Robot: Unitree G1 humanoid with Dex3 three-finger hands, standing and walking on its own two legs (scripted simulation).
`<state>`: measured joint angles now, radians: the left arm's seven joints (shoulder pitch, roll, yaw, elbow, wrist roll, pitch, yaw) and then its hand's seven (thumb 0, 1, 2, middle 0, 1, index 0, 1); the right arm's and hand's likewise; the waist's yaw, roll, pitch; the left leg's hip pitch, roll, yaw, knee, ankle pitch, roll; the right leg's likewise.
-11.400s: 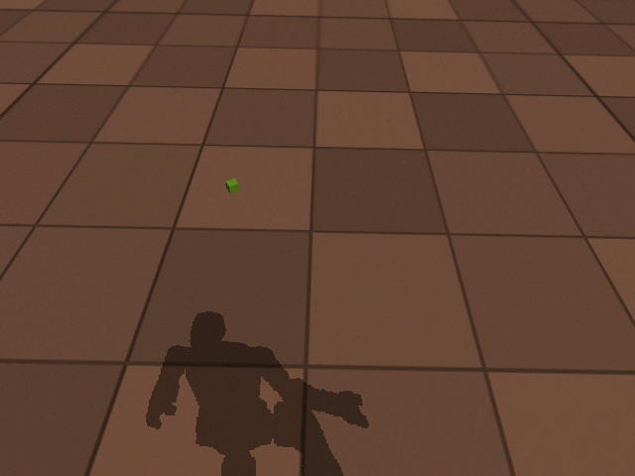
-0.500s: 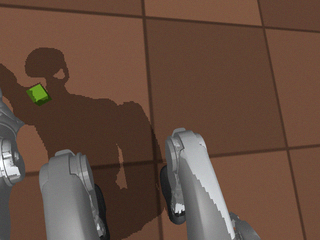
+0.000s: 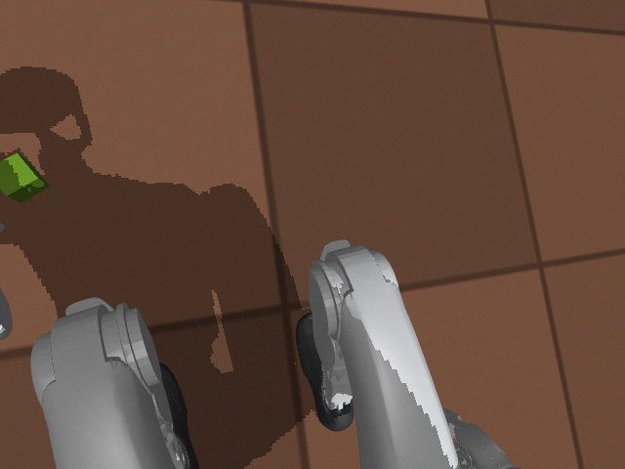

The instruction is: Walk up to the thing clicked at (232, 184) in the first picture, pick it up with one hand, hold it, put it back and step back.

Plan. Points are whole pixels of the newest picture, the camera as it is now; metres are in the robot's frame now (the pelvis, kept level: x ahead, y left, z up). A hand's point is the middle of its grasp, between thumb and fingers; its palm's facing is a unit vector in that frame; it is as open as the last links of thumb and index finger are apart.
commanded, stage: rise first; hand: left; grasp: from above
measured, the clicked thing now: (19, 178) +0.51 +0.31 -0.29
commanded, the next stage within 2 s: none
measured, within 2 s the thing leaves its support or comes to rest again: neither
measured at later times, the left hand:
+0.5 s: hand out of the picture +0.47 +0.34 -0.18, palm faces -0.30 -0.30 -0.91, open 13.8 cm
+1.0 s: hand out of the picture +0.48 +0.34 -0.17, palm faces -0.29 -0.30 -0.91, open 13.5 cm
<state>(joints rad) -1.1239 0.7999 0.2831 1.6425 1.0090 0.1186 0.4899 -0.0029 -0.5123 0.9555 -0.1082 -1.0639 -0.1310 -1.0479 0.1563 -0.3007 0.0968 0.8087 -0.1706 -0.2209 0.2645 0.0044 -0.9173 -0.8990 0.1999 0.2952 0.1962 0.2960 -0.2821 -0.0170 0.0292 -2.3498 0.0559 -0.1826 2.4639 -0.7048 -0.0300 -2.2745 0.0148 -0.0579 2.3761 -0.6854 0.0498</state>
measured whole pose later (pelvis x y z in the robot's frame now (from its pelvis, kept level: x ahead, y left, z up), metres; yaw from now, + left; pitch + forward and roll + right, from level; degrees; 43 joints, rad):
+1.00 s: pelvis +0.00 +0.00 +0.00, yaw -2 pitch +32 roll -10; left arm -1.14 0.87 0.24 1.60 0.99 0.15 0.45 0.00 -0.45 0.88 -0.19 -0.99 -0.21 -0.98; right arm 0.18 -0.32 0.17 0.76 -0.16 -0.24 0.29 0.00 -0.93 -0.90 0.20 0.30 0.20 0.30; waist -0.32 -0.03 0.06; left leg -2.35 0.06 -0.21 2.47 -0.70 -0.02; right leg -2.25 0.02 -0.08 2.35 -0.67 0.06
